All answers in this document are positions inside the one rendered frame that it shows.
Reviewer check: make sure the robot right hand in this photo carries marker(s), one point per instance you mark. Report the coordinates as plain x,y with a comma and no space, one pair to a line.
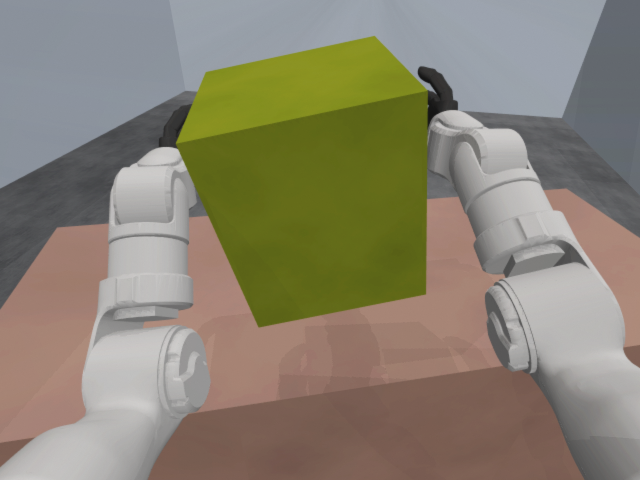
443,100

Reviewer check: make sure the pedestal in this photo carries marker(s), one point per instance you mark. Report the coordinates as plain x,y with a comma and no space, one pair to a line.
410,389

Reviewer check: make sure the right robot forearm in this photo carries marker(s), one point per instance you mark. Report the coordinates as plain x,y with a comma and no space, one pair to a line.
516,229

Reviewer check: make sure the left robot forearm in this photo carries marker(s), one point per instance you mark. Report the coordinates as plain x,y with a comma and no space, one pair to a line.
148,254

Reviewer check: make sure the carton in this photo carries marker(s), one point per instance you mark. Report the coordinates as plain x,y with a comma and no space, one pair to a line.
312,168

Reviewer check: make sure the robot left hand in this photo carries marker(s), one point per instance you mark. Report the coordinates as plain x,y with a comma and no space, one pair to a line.
173,127

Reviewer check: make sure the robot left upper arm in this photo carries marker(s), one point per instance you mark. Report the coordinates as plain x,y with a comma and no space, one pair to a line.
138,386

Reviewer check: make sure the robot right upper arm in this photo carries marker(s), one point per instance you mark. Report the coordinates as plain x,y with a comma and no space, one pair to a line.
560,326

